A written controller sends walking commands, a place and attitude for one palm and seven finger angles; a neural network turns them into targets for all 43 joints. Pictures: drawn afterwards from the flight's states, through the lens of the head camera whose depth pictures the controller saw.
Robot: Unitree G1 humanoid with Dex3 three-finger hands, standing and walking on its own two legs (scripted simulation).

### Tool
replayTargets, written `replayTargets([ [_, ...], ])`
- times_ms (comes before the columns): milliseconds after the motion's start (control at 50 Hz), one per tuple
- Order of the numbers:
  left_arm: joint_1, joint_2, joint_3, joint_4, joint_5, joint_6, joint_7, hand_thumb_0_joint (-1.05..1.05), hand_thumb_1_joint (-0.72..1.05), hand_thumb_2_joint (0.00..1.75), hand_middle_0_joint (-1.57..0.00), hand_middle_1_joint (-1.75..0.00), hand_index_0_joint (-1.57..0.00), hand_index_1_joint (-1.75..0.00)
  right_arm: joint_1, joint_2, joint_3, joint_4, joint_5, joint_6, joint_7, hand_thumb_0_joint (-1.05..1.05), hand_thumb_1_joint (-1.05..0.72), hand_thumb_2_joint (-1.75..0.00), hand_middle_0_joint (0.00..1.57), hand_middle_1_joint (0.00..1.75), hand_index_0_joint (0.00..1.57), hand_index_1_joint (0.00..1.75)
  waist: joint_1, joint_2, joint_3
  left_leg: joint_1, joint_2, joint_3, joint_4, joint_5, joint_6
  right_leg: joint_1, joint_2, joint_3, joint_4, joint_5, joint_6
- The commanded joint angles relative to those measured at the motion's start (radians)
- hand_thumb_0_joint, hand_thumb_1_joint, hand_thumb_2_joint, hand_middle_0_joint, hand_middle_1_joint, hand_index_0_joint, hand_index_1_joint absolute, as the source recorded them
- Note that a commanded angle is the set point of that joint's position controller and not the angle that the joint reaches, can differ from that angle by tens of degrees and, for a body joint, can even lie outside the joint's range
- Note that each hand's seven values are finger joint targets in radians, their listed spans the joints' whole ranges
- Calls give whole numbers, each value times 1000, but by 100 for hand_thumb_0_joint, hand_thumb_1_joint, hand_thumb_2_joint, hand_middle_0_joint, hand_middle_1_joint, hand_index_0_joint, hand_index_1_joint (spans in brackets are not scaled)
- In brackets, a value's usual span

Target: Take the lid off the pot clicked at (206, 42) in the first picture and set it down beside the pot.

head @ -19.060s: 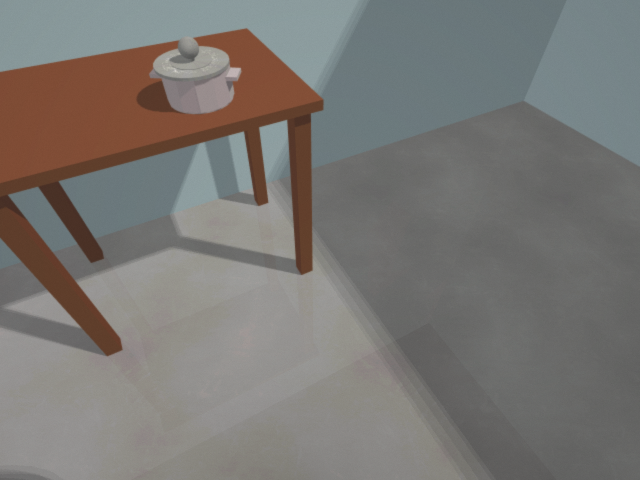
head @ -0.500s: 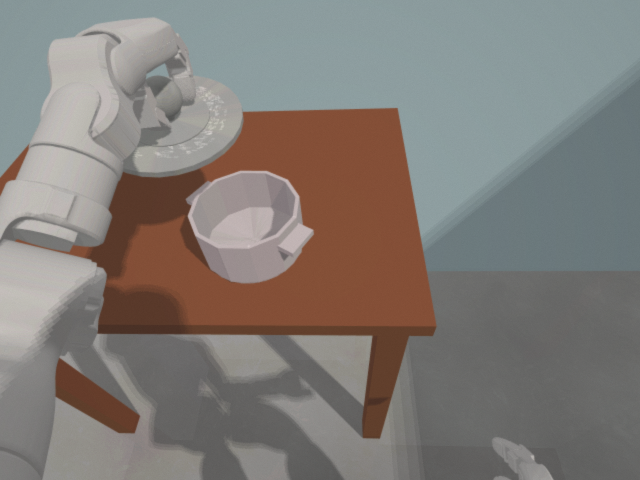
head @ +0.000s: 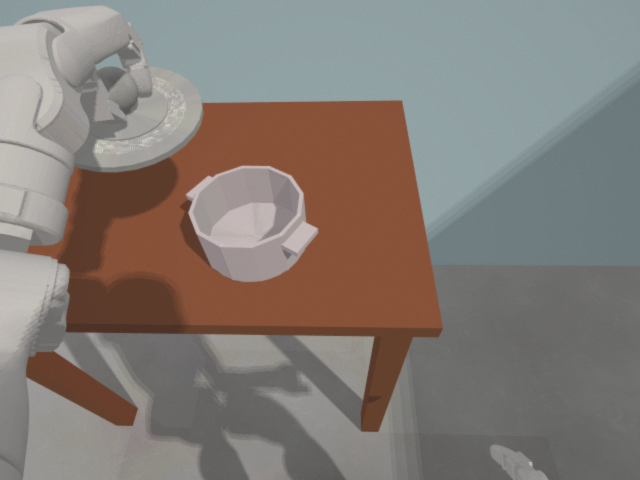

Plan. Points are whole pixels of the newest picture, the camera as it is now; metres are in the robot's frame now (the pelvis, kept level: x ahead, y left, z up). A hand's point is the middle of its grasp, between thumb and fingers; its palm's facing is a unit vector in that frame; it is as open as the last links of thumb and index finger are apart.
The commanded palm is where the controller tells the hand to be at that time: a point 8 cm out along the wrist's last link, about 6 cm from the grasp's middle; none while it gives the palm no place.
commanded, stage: move the lid sideways beside the pot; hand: left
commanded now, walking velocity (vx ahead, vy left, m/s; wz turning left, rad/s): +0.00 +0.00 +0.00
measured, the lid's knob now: (115, 89) +0.50 +0.23 +0.24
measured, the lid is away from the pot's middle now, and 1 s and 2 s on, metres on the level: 0.12 0.23 0.24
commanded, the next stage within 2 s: lower the lid onto the table in 1.14 s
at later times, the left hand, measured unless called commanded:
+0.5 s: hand (42, 106) +0.45 +0.28 +0.25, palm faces -0.23 -0.03 -0.97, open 7.6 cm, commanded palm +0.44 +0.29 +0.33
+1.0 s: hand (4, 107) +0.45 +0.32 +0.25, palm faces -0.25 -0.04 -0.97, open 7.6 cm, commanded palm +0.45 +0.33 +0.33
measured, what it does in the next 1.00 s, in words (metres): stands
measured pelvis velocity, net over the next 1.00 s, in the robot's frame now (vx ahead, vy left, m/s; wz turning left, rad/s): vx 0.00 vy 0.00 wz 0.00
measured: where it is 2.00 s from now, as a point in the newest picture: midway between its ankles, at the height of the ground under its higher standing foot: outside the picture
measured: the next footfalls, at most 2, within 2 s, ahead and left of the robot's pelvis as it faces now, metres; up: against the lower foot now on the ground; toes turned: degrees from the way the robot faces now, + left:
none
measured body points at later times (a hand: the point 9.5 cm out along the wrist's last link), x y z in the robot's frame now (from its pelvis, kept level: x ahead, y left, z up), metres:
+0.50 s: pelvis +0.00 +0.00 +0.00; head +0.04 -0.02 +0.45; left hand +0.46 +0.28 +0.31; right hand +0.11 -0.26 -0.12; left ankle +0.00 +0.12 -0.74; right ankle -0.01 -0.16 -0.74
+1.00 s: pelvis +0.00 +0.00 +0.00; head +0.06 -0.01 +0.45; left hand +0.46 +0.32 +0.30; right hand +0.08 -0.27 -0.13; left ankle +0.00 +0.12 -0.74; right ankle -0.01 -0.16 -0.74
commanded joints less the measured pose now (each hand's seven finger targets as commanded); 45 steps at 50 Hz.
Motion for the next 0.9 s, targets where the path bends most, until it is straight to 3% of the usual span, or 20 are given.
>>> replayTargets([
  [0, -601, 332, 161, -217, 21, -6, 53, 0, 69, 92, -94, -108, -85, -105, -44, -138, -54, -129, 4, -28, -8, 0, -90, -90, 20, 30, 20, 30, 8, -7, -478, 232, -40, 24, 6, 419, 67, 149, 77, -63, 3, 363, -81],
  [20, -571, 287, 124, -234, 8, -3, 51, 0, 69, 92, -94, -108, -85, -105, -46, -143, -55, -138, 8, -24, -5, 0, -90, -90, 20, 30, 20, 30, 6, 28, -476, 244, -35, 17, 9, 473, 64, 136, 76, -66, 1, 376, -84],
  [60, -590, 373, 193, -253, 26, -10, 52, 0, 69, 92, -94, -108, -85, -105, -52, -143, -55, -136, 2, -21, -2, 0, -90, -90, 20, 30, 20, 30, 16, 3, -488, 235, -39, 21, 14, 448, 68, 158, 78, -61, 5, 375, -82],
  [100, -570, 379, 192, -230, 28, -11, 47, 0, 69, 92, -94, -108, -85, -105, -56, -142, -54, -138, 7, -13, -4, 0, -90, -90, 20, 30, 20, 30, 16, -11, -468, 216, -39, 26, 10, 434, 67, 158, 77, -64, 5, 376, -81],
  [120, -526, 333, 156, -236, 13, -8, 46, 0, 69, 92, -94, -108, -85, -105, -56, -146, -55, -147, 11, -9, -1, 0, -90, -90, 20, 30, 20, 30, 12, 25, -464, 228, -36, 24, 14, 469, 66, 142, 75, -64, -2, 379, -83],
  [200, -566, 376, 173, -231, 26, -13, 45, 0, 69, 92, -94, -108, -85, -105, -53, -144, -53, -139, 13, 2, -7, 0, -90, -90, 20, 30, 20, 30, 6, 3, -445, 219, -38, 28, 6, 386, 66, 130, 81, -70, -8, 322, -81],
  [220, -546, 329, 128, -209, 18, -13, 46, 0, 69, 92, -94, -108, -85, -105, -49, -150, -53, -140, 16, 4, -9, 0, -90, -90, 20, 30, 20, 30, -5, 38, -431, 224, -34, 25, 8, 398, 64, 102, 81, -72, -14, 312, -84],
  [260, -581, 403, 182, -204, 32, -28, 49, 0, 69, 92, -94, -108, -85, -105, -47, -148, -50, -133, 11, 6, -16, 0, -90, -90, 20, 30, 20, 30, -1, 7, -440, 205, -40, 34, 5, 330, 68, 129, 83, -68, -13, 297, -82],
  [320, -591, 393, 159, -228, 15, -52, 53, 0, 69, 92, -94, -108, -85, -105, -43, -150, -49, -137, 16, 3, -23, 0, -90, -90, 20, 30, 20, 30, -4, 67, -462, 221, -38, 27, 6, 358, 67, 128, 79, -68, -14, 304, -85],
  [380, -619, 447, 195, -208, 29, -74, 50, 0, 69, 92, -94, -108, -85, -105, -33, -148, -46, -124, 14, 7, -28, 0, -90, -90, 20, 30, 20, 30, 0, 31, -459, 210, -38, 30, -2, 331, 69, 146, 82, -70, -16, 299, -81],
  [420, -568, 405, 160, -181, 16, -79, 50, 0, 69, 92, -94, -108, -85, -105, -25, -152, -50, -124, 17, 6, -29, 0, -90, -90, 20, 30, 20, 30, -6, 79, -450, 221, -34, 28, 8, 370, 69, 124, 80, -70, -22, 306, -83],
  [480, -587, 440, 188, -176, 25, -90, 45, 0, 69, 92, -94, -108, -85, -105, -21, -150, -48, -112, 14, 11, -29, 0, -90, -90, 20, 30, 20, 30, -3, 54, -426, 210, -36, 31, 1, 329, 69, 125, 85, -73, -28, 286, -81],
  [520, -545, 396, 150, -149, 12, -93, 44, 0, 69, 92, -94, -108, -85, -105, -16, -156, -50, -116, 20, 14, -31, 0, -90, -90, 20, 30, 20, 30, -9, 77, -412, 211, -33, 29, 1, 350, 68, 104, 83, -76, -35, 281, -84],
  [580, -572, 481, 205, -146, 28, -113, 44, 0, 69, 92, -94, -108, -85, -105, -7, -159, -48, -105, 16, 22, -33, 0, -90, -90, 20, 30, 20, 30, 0, 36, -426, 186, -36, 37, -6, 301, 72, 140, 85, -74, -31, 279, -80],
  [620, -560, 440, 168, -134, 18, -122, 44, 0, 69, 92, -94, -108, -85, -105, -8, -161, -48, -107, 20, 24, -35, 0, -90, -90, 20, 30, 20, 30, -9, 81, -414, 195, -31, 31, -4, 342, 70, 121, 84, -77, -35, 285, -84],
  [660, -576, 521, 232, -142, 34, -135, 48, 0, 69, 92, -94, -108, -85, -105, -2, -163, -49, -101, 15, 26, -38, 0, -90, -90, 20, 30, 20, 30, -2, 50, -444, 196, -35, 38, 1, 330, 76, 151, 86, -70, -32, 295, -79],
  [700, -568, 506, 212, -89, 30, -142, 41, 0, 69, 92, -94, -108, -85, -105, 10, -163, -47, -89, 19, 31, -41, 0, -90, -90, 20, 30, 20, 30, -6, 41, -397, 172, -32, 41, -8, 300, 73, 137, 86, -79, -37, 280, -77],
  [720, -545, 495, 202, -101, 20, -147, 43, 0, 69, 92, -94, -108, -85, -105, 9, -171, -49, -98, 22, 32, -39, 0, -90, -90, 20, 30, 20, 30, -4, 86, -412, 182, -30, 35, -5, 342, 72, 132, 84, -76, -38, 290, -82],
  [760, -587, 550, 245, -141, 36, -160, 48, 0, 69, 92, -94, -108, -85, -105, 12, -167, -52, -94, 15, 32, -39, 0, -90, -90, 20, 30, 20, 30, 0, 70, -453, 202, -31, 36, 1, 347, 77, 155, 87, -72, -31, 298, -78],
  [880, -574, 541, 221, -81, 35, -173, 42, 0, 69, 92, -94, -108, -85, -105, 29, -169, -51, -83, 21, 41, -45, 0, -90, -90, 20, 30, 20, 30, -9, 58, -411, 182, -29, 43, -1, 323, 77, 134, 89, -78, -41, 281, -75],
])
